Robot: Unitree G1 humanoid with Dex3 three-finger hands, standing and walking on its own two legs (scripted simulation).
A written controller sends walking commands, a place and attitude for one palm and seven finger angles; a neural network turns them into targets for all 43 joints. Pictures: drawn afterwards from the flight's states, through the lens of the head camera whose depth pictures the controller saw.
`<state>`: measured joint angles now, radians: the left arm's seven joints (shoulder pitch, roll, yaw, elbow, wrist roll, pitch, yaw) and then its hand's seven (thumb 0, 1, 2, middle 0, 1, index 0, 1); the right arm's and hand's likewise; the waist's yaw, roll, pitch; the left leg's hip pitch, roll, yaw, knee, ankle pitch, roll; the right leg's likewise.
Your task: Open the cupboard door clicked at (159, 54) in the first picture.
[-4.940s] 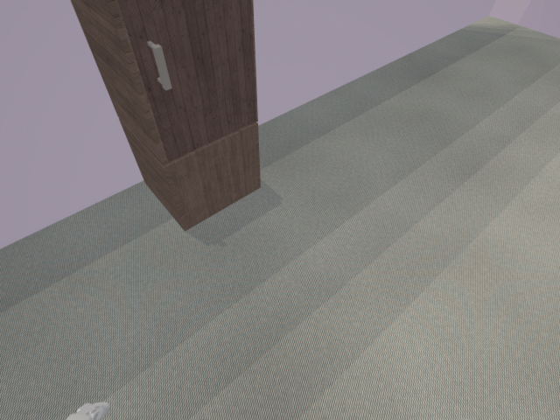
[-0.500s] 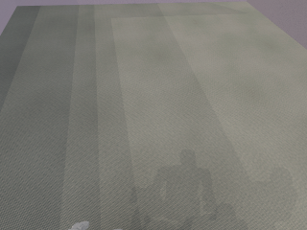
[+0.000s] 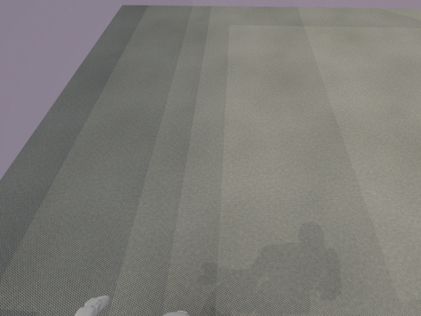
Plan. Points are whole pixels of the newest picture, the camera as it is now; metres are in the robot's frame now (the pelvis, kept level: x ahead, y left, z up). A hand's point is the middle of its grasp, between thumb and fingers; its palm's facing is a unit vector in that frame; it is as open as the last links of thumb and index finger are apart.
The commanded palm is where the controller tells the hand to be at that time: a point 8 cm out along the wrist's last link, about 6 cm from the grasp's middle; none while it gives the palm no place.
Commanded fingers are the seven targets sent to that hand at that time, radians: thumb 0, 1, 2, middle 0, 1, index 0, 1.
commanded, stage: turn to face it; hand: left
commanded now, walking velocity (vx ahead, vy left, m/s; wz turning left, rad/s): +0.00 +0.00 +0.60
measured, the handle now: out of the picture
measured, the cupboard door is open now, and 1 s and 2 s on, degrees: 0 0 0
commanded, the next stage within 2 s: none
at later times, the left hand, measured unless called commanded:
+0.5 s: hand out of the picture -0.05 +0.25 -0.17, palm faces +0.35 -0.90 -0.27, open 7.4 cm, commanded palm none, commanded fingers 0.00 0.90 0.90 -0.20 -0.30 -0.20 -0.30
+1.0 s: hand out of the picture -0.03 +0.20 -0.13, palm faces +0.57 -0.77 -0.29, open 7.4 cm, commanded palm none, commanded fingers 0.00 0.90 0.90 -0.20 -0.30 -0.20 -0.30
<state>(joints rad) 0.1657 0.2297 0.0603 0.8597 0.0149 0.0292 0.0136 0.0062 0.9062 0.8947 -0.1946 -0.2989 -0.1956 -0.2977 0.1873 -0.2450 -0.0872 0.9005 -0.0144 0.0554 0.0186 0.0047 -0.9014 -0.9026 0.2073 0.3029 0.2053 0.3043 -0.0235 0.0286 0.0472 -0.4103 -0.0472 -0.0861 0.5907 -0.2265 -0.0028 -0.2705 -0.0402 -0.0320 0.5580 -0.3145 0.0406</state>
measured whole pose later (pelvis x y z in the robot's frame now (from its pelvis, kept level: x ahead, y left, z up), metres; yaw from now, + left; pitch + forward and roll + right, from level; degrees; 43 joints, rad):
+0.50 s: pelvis -0.02 +0.03 +0.00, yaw +19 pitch +1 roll -1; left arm 0.22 0.28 0.08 0.93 0.02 0.08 0.02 0.01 0.90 0.89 -0.20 -0.30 -0.20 -0.30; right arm 0.12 -0.23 -0.06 0.89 -0.01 0.02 0.01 0.00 -0.91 -0.90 0.20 0.30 0.20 0.30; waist 0.01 -0.05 0.11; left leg -0.31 0.01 0.07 0.61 -0.32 0.04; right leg -0.45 -0.14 -0.09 1.10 -0.51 0.10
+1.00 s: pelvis +0.00 -0.02 +0.01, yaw +38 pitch -1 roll +2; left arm 0.18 0.18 0.02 0.84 0.02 0.02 0.02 0.01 0.90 0.89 -0.20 -0.30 -0.20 -0.30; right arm 0.22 -0.28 -0.11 0.93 -0.02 0.08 0.03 0.01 -0.91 -0.90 0.20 0.30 0.20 0.30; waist -0.04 0.05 0.07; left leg -0.52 -0.01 -0.02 1.16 -0.38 -0.06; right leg -0.22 -0.08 -0.13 0.53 -0.30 -0.01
